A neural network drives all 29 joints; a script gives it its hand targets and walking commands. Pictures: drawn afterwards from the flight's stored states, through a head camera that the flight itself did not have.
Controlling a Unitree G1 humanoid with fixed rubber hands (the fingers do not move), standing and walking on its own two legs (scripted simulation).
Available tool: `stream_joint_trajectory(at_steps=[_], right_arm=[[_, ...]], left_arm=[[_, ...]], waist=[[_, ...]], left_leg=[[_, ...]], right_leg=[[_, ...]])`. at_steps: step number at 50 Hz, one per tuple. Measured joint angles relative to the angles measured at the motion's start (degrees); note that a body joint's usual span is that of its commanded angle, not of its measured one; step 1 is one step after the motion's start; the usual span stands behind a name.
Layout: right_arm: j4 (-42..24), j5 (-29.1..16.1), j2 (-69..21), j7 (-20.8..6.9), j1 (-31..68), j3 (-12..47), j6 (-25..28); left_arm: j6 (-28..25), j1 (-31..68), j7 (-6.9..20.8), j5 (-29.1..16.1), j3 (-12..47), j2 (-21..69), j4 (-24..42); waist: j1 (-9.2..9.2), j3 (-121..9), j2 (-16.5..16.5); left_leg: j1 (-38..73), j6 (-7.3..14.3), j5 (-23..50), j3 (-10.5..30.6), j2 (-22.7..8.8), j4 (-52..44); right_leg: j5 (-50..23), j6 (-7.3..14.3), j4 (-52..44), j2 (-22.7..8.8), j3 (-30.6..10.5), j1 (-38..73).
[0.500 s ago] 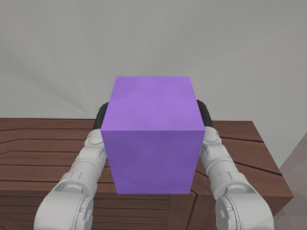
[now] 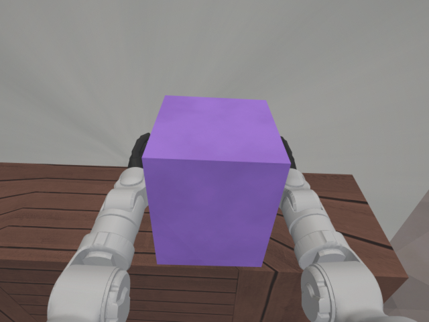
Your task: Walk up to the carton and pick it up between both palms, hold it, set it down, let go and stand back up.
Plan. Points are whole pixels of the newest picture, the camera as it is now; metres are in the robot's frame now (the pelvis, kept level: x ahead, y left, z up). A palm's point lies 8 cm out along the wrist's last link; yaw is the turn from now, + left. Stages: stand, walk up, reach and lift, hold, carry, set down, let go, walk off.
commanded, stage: reach and lift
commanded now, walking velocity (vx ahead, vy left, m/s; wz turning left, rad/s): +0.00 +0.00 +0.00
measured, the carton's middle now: (212, 180) +0.37 +0.00 +0.13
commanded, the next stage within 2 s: hold in 1.02 s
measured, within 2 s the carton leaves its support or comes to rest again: neither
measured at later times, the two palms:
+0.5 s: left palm (125, 161) +0.37 +0.16 +0.18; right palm (283, 157) +0.37 -0.13 +0.18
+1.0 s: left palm (132, 155) +0.38 +0.15 +0.19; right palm (288, 155) +0.38 -0.14 +0.18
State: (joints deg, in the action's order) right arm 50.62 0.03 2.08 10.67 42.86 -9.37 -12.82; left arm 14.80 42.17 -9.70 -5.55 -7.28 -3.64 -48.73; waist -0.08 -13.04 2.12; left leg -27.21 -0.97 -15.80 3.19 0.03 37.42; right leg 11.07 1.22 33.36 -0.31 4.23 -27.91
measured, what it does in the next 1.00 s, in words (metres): stands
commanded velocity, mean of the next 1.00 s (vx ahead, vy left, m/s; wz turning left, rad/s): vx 0.00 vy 0.00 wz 0.00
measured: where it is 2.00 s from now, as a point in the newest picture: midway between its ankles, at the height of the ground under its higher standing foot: outside the picture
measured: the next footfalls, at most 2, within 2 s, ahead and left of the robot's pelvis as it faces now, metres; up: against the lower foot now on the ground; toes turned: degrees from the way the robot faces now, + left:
none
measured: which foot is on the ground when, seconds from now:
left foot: down 0.00-1.00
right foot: down 0.00-1.00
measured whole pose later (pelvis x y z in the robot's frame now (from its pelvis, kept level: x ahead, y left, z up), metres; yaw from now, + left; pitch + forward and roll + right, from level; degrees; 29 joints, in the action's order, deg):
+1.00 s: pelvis +0.00 +0.01 +0.01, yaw +0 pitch +2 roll -2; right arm 43.4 -2.2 2.8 10.1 45.4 -9.8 -23.6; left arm 27.9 42.2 -11.6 -5.5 -7.9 -3.7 -36.6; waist -1.5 -11.4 3.0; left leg -22.2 -0.2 -14.4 3.6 0.1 34.1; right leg 8.5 0.3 27.7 -0.2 4.5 -21.6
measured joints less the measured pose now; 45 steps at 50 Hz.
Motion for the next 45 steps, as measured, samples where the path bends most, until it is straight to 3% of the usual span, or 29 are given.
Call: stream_joint_trajectory(at_steps=[5,16,27,45], right_arm=[[-4.9,-0.4,0.0,0.1,-0.4,0.0,-3.6],[-7.0,-1.2,0.2,0.0,0.0,0.0,-8.4],[-6.7,-1.2,0.4,0.0,1.4,0.0,-10.9],[-5.1,-1.2,0.8,-0.5,3.5,-0.4,-10.3]], left_arm=[[3.5,0.0,-0.4,0.0,0.1,0.0,4.4],[9.8,0.0,-1.0,0.0,0.0,-0.1,8.4],[11.1,0.0,-1.0,0.0,-0.6,-0.1,8.4],[10.3,0.0,-1.3,0.0,-0.7,-0.1,8.4]], waist=[[-0.01,0.0,0.3],[-0.23,0.2,-0.5],[-0.94,1.0,-0.6],[-1.38,1.7,0.9]], left_leg=[[1.1,0.3,0.0,0.2,0.0,-0.5],[4.6,0.5,0.5,0.3,0.0,-2.1],[4.9,0.8,1.1,0.3,0.0,-2.1],[5.0,0.8,1.4,0.4,0.0,-3.0]], right_leg=[[-0.4,-0.3,-1.2,0.0,0.2,1.5],[-1.6,-0.7,-4.4,0.1,0.2,5.8],[-2.9,-0.9,-5.6,0.1,0.2,6.7],[-2.7,-0.9,-5.6,0.1,0.2,6.3]])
